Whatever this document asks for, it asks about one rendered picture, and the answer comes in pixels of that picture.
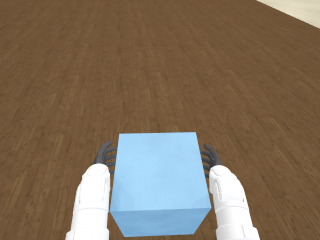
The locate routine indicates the robot left forearm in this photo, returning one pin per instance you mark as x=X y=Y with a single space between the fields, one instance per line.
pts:
x=91 y=206

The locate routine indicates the robot right forearm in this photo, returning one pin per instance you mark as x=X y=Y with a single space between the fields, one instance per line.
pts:
x=230 y=205

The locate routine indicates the robot right hand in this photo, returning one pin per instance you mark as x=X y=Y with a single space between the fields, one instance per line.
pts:
x=213 y=161

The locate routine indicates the carton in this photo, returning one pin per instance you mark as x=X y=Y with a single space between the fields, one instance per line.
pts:
x=159 y=186

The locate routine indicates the robot left hand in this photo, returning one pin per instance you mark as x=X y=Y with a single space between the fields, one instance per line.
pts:
x=101 y=157

